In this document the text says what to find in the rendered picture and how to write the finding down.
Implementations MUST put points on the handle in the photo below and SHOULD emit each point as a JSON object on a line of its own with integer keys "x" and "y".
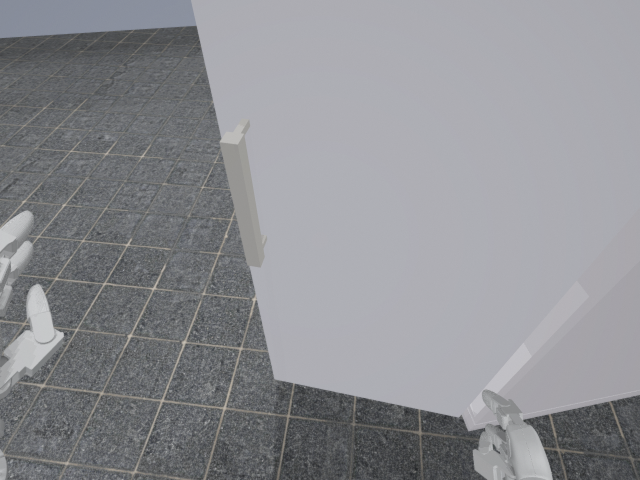
{"x": 235, "y": 156}

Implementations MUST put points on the robot left hand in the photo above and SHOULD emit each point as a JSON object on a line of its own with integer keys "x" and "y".
{"x": 32, "y": 349}

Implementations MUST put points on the robot right hand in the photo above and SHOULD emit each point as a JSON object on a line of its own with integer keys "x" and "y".
{"x": 521, "y": 452}

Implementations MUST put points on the fridge door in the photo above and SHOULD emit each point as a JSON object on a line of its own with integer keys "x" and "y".
{"x": 432, "y": 176}

